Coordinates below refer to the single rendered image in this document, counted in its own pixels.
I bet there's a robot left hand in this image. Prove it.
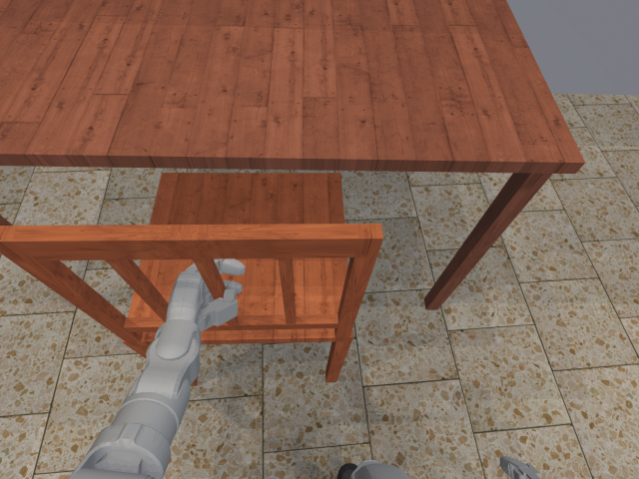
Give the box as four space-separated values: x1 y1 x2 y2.
166 258 246 332

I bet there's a robot left forearm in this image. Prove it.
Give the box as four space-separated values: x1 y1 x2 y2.
68 319 201 479

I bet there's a robot right shin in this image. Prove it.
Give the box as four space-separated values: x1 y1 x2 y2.
351 460 378 475

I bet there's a chair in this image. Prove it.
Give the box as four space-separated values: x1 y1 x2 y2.
0 173 383 386

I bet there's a table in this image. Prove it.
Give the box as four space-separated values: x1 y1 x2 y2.
0 0 585 310

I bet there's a robot right hand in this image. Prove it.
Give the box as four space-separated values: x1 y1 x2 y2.
500 456 540 479

